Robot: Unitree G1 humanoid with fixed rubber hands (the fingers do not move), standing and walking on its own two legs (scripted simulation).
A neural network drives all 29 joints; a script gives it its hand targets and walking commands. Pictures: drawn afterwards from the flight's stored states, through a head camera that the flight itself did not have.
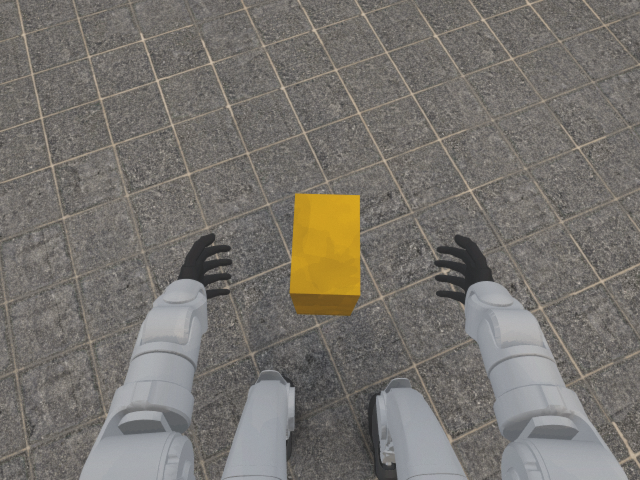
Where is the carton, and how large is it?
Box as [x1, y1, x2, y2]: [290, 194, 359, 315]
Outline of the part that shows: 295,194 290,277 290,295 297,313 349,315 359,296 359,195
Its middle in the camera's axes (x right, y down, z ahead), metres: +0.02 +0.05 +0.99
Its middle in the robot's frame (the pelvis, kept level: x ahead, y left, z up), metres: +0.52 +0.01 -0.54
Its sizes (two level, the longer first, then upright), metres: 0.233 0.149 0.289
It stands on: the floor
